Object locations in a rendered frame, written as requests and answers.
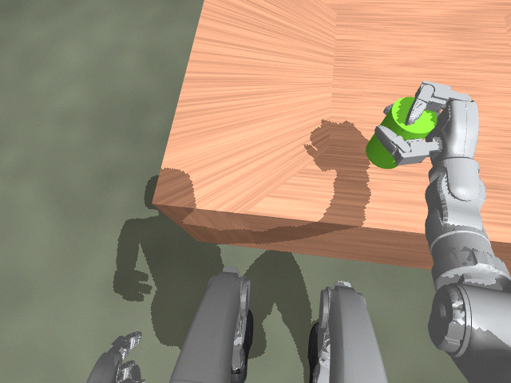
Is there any can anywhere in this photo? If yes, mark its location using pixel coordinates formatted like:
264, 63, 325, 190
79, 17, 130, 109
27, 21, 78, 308
366, 97, 438, 169

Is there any right robot hand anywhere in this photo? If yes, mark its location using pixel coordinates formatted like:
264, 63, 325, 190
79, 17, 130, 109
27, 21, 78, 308
374, 81, 479, 166

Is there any left robot foot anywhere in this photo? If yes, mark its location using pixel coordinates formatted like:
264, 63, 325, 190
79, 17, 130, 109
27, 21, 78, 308
231, 309, 253, 383

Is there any left robot hand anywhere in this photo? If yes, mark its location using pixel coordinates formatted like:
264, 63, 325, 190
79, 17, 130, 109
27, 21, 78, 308
86, 331, 145, 383

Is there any right robot arm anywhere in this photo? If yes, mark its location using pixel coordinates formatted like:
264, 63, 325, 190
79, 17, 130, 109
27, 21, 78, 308
425, 157, 511, 383

